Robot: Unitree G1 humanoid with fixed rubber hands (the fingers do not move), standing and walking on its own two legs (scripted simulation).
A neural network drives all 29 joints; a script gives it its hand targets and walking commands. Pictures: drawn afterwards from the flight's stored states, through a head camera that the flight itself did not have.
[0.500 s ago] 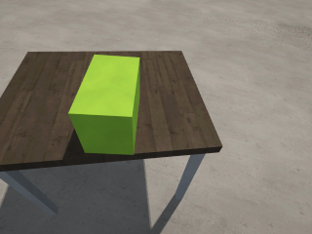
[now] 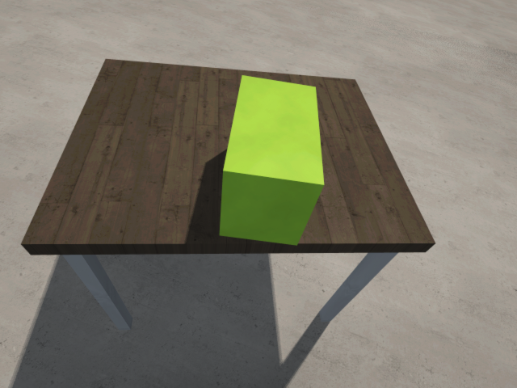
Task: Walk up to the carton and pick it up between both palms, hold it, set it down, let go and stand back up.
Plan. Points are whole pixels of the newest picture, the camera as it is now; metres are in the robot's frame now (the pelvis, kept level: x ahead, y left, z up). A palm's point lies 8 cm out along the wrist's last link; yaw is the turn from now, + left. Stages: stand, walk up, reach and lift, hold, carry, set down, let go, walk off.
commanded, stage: walk up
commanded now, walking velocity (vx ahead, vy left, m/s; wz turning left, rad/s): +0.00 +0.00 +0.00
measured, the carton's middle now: (269, 158) +0.56 -0.01 +0.00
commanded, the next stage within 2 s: none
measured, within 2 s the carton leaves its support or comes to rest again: neither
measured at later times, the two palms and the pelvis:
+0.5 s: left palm out of the picture -0.02 +0.26 -0.14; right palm out of the picture -0.01 -0.15 -0.14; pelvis +0.02 +0.05 +0.01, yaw -1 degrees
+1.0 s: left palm out of the picture -0.03 +0.23 -0.15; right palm out of the picture -0.03 -0.17 -0.14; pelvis +0.02 +0.03 +0.01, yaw -1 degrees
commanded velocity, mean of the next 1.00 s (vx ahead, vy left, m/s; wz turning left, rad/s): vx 0.00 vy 0.00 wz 0.00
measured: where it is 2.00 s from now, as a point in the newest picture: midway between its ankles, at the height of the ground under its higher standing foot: outside the picture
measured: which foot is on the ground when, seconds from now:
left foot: down 0.00-1.00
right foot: up 0.00-0.38, down 0.40-1.00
